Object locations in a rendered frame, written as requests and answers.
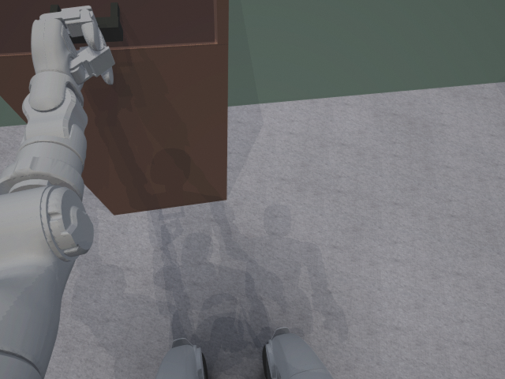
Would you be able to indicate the left robot upper arm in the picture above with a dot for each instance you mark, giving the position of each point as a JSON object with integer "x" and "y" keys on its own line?
{"x": 42, "y": 232}

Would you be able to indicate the robot left hand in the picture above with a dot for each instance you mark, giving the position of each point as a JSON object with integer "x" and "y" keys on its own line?
{"x": 53, "y": 50}

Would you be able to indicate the left robot forearm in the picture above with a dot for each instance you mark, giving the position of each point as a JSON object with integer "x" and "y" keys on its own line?
{"x": 53, "y": 149}

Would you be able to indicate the drawer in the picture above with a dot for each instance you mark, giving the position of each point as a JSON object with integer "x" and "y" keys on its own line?
{"x": 144, "y": 22}

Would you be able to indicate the robot left shin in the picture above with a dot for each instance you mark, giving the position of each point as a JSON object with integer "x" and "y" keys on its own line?
{"x": 180, "y": 342}

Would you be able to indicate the robot right thigh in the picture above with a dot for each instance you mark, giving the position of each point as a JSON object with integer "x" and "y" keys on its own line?
{"x": 290, "y": 357}

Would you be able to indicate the handle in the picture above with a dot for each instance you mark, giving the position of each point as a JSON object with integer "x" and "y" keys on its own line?
{"x": 110, "y": 27}

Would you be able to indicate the cabinet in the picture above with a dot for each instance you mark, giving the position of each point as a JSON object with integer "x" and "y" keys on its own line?
{"x": 157, "y": 137}

